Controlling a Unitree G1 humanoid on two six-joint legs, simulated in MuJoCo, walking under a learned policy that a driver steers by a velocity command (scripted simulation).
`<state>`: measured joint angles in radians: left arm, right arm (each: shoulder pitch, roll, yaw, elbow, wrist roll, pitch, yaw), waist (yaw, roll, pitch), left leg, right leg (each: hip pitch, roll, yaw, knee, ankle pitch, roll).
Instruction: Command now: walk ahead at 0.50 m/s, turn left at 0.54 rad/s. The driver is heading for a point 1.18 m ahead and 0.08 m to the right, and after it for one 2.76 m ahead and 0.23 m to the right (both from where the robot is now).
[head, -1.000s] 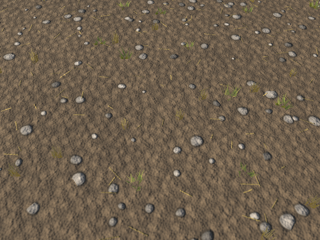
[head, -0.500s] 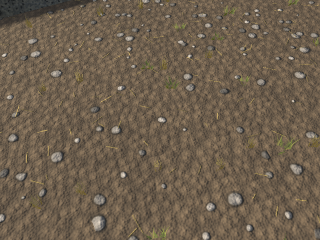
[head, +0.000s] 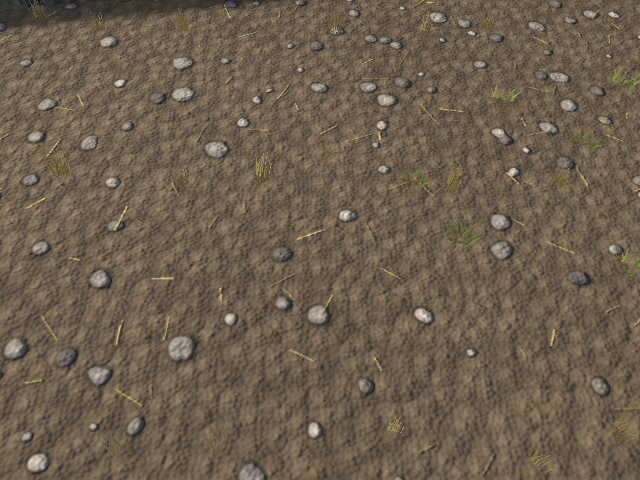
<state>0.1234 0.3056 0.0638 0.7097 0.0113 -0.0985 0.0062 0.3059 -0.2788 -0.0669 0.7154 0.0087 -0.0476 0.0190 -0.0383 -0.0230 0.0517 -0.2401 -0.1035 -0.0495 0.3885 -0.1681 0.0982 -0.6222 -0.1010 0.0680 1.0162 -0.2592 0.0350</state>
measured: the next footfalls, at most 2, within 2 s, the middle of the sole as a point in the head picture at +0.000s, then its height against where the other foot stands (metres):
right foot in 0.26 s outside the picture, level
left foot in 0.80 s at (256, 405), level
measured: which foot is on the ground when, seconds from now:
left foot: down 0.00-0.28, up 0.30-0.78, down 0.80-1.00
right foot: up 0.00-0.24, down 0.26-0.82, up 0.84-1.00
